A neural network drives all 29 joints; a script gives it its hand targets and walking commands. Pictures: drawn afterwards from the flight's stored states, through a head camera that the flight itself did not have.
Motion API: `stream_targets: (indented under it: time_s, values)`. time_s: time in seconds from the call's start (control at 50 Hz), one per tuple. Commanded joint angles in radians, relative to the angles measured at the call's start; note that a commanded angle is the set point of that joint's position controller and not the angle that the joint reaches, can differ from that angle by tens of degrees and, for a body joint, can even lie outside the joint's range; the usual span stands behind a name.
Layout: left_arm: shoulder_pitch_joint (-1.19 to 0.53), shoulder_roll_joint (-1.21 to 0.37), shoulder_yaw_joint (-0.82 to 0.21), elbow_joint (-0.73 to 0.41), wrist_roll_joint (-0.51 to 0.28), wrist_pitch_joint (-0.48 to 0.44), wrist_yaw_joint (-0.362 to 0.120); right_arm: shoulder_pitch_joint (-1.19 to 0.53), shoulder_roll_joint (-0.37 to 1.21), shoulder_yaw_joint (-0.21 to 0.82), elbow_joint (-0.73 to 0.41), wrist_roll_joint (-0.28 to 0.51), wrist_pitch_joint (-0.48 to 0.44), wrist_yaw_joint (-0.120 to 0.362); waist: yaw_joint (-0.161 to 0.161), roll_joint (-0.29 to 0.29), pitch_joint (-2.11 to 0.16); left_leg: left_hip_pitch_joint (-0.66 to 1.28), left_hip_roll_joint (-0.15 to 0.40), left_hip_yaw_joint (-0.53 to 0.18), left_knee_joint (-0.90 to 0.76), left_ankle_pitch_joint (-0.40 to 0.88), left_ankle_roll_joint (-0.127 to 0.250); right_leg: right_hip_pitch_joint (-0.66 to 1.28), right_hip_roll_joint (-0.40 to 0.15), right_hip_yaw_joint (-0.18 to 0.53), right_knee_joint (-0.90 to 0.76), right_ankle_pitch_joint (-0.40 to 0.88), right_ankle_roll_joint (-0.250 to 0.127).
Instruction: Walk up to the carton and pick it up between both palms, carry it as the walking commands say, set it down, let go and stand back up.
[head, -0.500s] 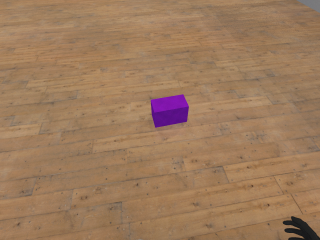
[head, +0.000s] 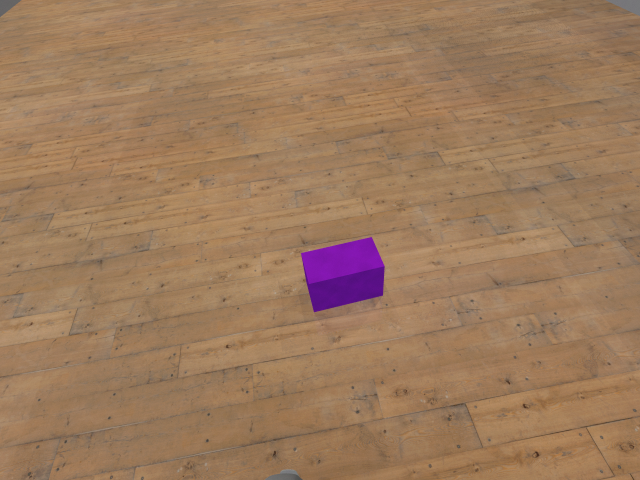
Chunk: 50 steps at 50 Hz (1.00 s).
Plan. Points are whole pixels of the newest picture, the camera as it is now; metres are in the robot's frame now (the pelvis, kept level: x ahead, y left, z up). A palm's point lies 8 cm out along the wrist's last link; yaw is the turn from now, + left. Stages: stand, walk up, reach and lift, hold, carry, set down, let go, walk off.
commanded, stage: walk up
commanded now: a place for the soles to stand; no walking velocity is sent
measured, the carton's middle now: (342, 274) +0.94 +0.06 -0.68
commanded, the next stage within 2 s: none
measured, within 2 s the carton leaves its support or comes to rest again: neither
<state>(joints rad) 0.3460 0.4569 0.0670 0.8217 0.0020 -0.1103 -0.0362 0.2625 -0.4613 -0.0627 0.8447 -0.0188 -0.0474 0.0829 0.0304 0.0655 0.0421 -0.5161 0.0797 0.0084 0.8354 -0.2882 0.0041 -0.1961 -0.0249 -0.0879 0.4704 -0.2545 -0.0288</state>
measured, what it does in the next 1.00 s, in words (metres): walks ahead: left foot, then right foot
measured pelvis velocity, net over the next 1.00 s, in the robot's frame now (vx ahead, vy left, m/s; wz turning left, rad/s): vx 0.35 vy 0.05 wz -0.04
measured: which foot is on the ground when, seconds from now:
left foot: up 0.00-0.12, down 0.14-0.46, up 0.48-0.76, down 0.78-1.00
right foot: down 0.00-0.14, up 0.16-0.44, down 0.46-0.80, up 0.82-1.00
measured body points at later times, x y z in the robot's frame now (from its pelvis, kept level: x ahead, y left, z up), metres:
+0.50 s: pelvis +0.20 +0.02 -0.02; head +0.21 +0.00 +0.43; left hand +0.31 +0.36 -0.09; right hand +0.26 -0.33 -0.12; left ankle +0.18 +0.15 -0.72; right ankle +0.28 -0.10 -0.74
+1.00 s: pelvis +0.35 +0.05 -0.02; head +0.38 +0.06 +0.43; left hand +0.44 +0.38 -0.13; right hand +0.45 -0.29 -0.11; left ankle +0.41 +0.18 -0.74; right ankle +0.38 -0.07 -0.73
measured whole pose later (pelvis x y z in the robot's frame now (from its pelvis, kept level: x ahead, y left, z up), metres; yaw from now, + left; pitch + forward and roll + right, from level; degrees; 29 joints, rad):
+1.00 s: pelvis +0.35 +0.05 -0.02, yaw -2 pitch -1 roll +0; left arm 0.26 0.43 0.04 0.87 0.01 -0.04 -0.01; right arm 0.20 -0.45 -0.04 0.83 -0.01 -0.05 0.01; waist -0.01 -0.01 0.08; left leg -0.39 0.06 0.06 0.69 -0.27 0.00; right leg -0.37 -0.02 -0.04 0.74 -0.36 -0.04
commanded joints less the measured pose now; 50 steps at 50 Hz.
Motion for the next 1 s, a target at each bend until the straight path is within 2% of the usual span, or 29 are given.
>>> stream_targets:
  time_s: [0.0,0.06,0.12,0.14,0.16,0.18,0.22,0.26,0.3,0.36,0.42,0.44,0.46,0.48,0.5,0.54,0.58,0.6,0.7,0.74,0.76,0.78,0.8,0.82,0.84,0.86,0.92,0.94,0.98]
  values:
    - [0.002,0.249,0.063,-0.064,-0.005,-0.013,0.005,-0.063,-0.130,-0.045,-0.082,-0.003,-0.016,0.008,0.001,-0.188,0.008,0.035,0.018,0.021,-0.160,0.091,0.003,-0.014,-0.228,0.169,-0.199,0.010,-0.181]
    - [-0.006,0.260,0.058,-0.074,-0.007,-0.007,0.002,-0.090,-0.129,-0.051,-0.083,-0.002,-0.021,0.010,-0.003,-0.187,0.019,0.137,0.001,0.054,-0.248,0.124,0.018,-0.044,-0.239,0.168,-0.173,0.002,-0.162]
    - [0.019,0.196,0.027,-0.081,-0.003,0.001,0.007,0.080,-0.178,-0.069,-0.033,-0.004,-0.040,-0.009,-0.085,-0.038,-0.068,0.429,-0.053,0.064,-0.345,0.036,0.071,-0.123,-0.149,0.084,0.182,0.156,-0.111]
    - [0.035,0.145,0.008,-0.101,-0.016,0.001,0.006,0.155,-0.261,-0.093,-0.039,-0.011,-0.047,-0.025,-0.133,0.159,-0.131,0.594,0.155,-0.247,-0.452,-0.133,0.153,-0.323,-0.051,-0.003,0.483,0.079,-0.049]
    - [-0.003,0.160,0.011,-0.118,-0.011,0.003,0.011,0.177,-0.341,-0.112,-0.059,0.005,-0.053,-0.030,-0.149,0.198,-0.126,0.623,0.332,-0.594,-0.574,-0.216,0.261,-0.504,0.049,0.047,0.643,-0.264,-0.015]
    - [-0.002,0.217,0.024,-0.087,-0.007,0.011,0.023,0.138,-0.306,-0.109,-0.068,0.021,-0.052,-0.032,-0.122,0.049,-0.104,0.548,0.337,-0.553,-0.550,-0.198,0.295,-0.488,-0.009,0.160,0.733,-0.250,-0.011]
    - [0.037,0.222,0.031,-0.047,-0.010,0.014,0.019,0.057,-0.237,-0.082,-0.092,0.023,-0.041,-0.039,-0.068,0.049,-0.024,0.413,0.267,-0.356,-0.551,-0.179,0.261,-0.456,-0.075,0.144,0.636,-0.179,-0.002]
    - [0.028,0.197,0.034,-0.029,0.004,0.018,0.002,0.031,-0.220,-0.070,-0.097,0.012,-0.037,-0.043,-0.066,0.088,0.003,0.315,0.212,-0.207,-0.540,-0.034,0.244,-0.376,-0.092,0.100,0.470,-0.165,0.017]
    - [-0.003,0.170,0.040,-0.037,0.007,0.021,-0.010,0.048,-0.228,-0.069,-0.106,0.005,-0.042,-0.039,-0.073,0.097,-0.009,0.264,0.213,-0.172,-0.541,0.013,0.253,-0.311,-0.082,0.072,0.375,-0.121,0.017]
    - [-0.006,0.155,0.050,-0.029,0.005,0.016,-0.022,-0.019,-0.228,-0.065,-0.133,0.005,-0.040,-0.030,-0.039,0.094,-0.012,0.156,0.181,-0.131,-0.534,-0.145,0.213,-0.157,-0.049,0.047,0.208,0.002,0.003]
    - [0.069,0.178,0.069,0.000,0.009,0.008,-0.015,-0.054,-0.195,-0.044,-0.146,0.003,-0.026,-0.024,0.028,-0.005,-0.025,0.006,0.119,-0.075,-0.372,-0.293,0.150,0.085,0.015,0.010,0.102,0.026,-0.008]
    - [0.140,0.207,0.080,0.015,0.011,0.002,-0.004,-0.037,-0.157,-0.029,-0.149,-0.004,-0.025,-0.027,0.065,-0.113,-0.032,-0.081,0.070,-0.031,-0.194,-0.314,0.118,0.185,-0.022,0.099,0.032,-0.093,-0.031]
    - [0.179,0.293,0.095,0.004,0.016,-0.012,0.007,-0.026,-0.111,-0.016,-0.174,0.005,-0.025,-0.023,0.090,-0.333,-0.045,-0.257,-0.062,0.065,0.141,-0.276,0.043,0.241,-0.293,0.573,-0.193,-0.462,-0.137]
    - [0.154,0.343,0.101,-0.015,0.010,-0.013,0.013,-0.011,-0.168,-0.027,-0.147,0.007,-0.017,-0.035,0.071,-0.255,-0.049,-0.305,-0.060,-0.032,0.291,-0.261,0.032,0.221,-0.422,0.785,-0.254,-0.547,-0.244]
    - [0.095,0.319,0.098,-0.033,-0.004,-0.010,0.019,-0.013,-0.221,-0.044,-0.121,0.010,-0.016,-0.045,0.049,-0.137,0.005,-0.299,-0.022,-0.107,0.316,-0.194,0.029,0.168,-0.409,0.722,-0.237,-0.482,-0.266]
    - [0.028,0.271,0.084,-0.050,-0.009,-0.004,0.026,0.047,-0.212,-0.048,-0.088,0.007,-0.020,-0.043,0.006,-0.159,0.022,-0.228,0.029,-0.086,0.229,-0.099,0.017,0.097,-0.321,0.491,-0.205,-0.284,-0.230]
    - [0.023,0.243,0.073,-0.053,-0.001,-0.005,0.020,0.073,-0.176,-0.047,-0.067,0.002,-0.018,-0.027,-0.007,-0.203,0.019,-0.112,0.028,-0.033,0.116,-0.073,0.004,0.015,-0.257,0.315,-0.175,-0.015,-0.209]
    - [0.034,0.239,0.070,-0.054,0.002,-0.007,0.017,0.059,-0.158,-0.045,-0.072,0.001,-0.016,-0.019,-0.005,-0.199,0.015,-0.069,0.025,-0.014,0.062,-0.068,0.002,-0.007,-0.252,0.275,-0.166,0.067,-0.212]
    - [-0.029,0.236,0.045,-0.081,-0.002,0.009,0.016,0.012,-0.116,-0.041,-0.072,0.004,-0.017,-0.020,-0.023,-0.219,-0.005,0.167,-0.019,0.064,-0.189,0.090,0.006,-0.133,-0.218,0.178,-0.088,0.105,-0.177]
    - [-0.035,0.196,0.019,-0.083,-0.002,0.025,0.021,0.062,-0.130,-0.044,-0.038,0.002,-0.025,-0.038,-0.052,-0.141,-0.041,0.323,-0.067,0.072,-0.275,0.101,0.028,-0.202,-0.168,0.136,0.082,0.114,-0.137]
    - [-0.026,0.160,0.002,-0.088,-0.003,0.031,0.025,0.110,-0.162,-0.052,-0.029,-0.001,-0.032,-0.051,-0.076,-0.074,-0.063,0.393,-0.025,0.012,-0.330,0.074,0.055,-0.241,-0.126,0.104,0.195,0.053,-0.097]
    - [-0.008,0.099,-0.014,-0.108,-0.010,0.036,0.026,0.144,-0.250,-0.070,-0.040,-0.012,-0.039,-0.064,-0.088,0.158,-0.101,0.473,0.209,-0.313,-0.449,0.040,0.120,-0.362,-0.024,0.030,0.438,-0.099,-0.029]
    - [-0.007,0.146,-0.006,-0.098,-0.008,0.048,0.036,0.123,-0.320,-0.085,-0.063,0.007,-0.039,-0.063,-0.093,0.161,-0.109,0.452,0.331,-0.527,-0.518,0.001,0.246,-0.420,0.036,0.068,0.543,-0.337,-0.003]
    - [-0.014,0.197,0.009,-0.069,-0.008,0.056,0.045,0.094,-0.290,-0.086,-0.062,0.013,-0.035,-0.065,-0.084,0.063,-0.089,0.406,0.329,-0.501,-0.494,0.023,0.290,-0.394,0.005,0.140,0.622,-0.336,0.001]
    - [0.004,0.203,0.014,-0.047,-0.009,0.057,0.048,0.061,-0.269,-0.077,-0.062,0.015,-0.030,-0.071,-0.059,0.058,-0.068,0.362,0.308,-0.418,-0.468,0.039,0.285,-0.382,-0.014,0.140,0.613,-0.327,-0.001]
    - [0.017,0.200,0.019,-0.024,-0.004,0.058,0.048,0.025,-0.247,-0.070,-0.066,0.012,-0.025,-0.076,-0.045,0.067,-0.054,0.325,0.268,-0.334,-0.447,0.041,0.254,-0.360,-0.040,0.132,0.563,-0.299,-0.003]
    - [0.029,0.143,0.024,0.030,0.006,0.062,0.038,-0.058,-0.203,-0.045,-0.068,0.005,-0.017,-0.081,-0.021,0.107,-0.056,0.179,0.212,-0.169,-0.372,0.344,0.205,-0.180,-0.029,0.072,0.368,-0.176,0.000]
    - [0.031,0.128,0.026,0.042,0.007,0.063,0.037,-0.076,-0.198,-0.040,-0.063,0.006,-0.012,-0.081,-0.010,0.104,-0.075,0.143,0.199,-0.138,-0.336,0.366,0.189,-0.107,-0.013,0.053,0.290,-0.108,-0.007]
    - [0.008,0.141,0.036,0.050,0.016,0.061,0.041,-0.098,-0.166,-0.021,-0.058,0.016,-0.001,-0.080,0.008,0.076,-0.084,0.065,0.162,-0.115,-0.273,0.200,0.122,0.004,0.004,0.067,0.131,0.015,-0.033]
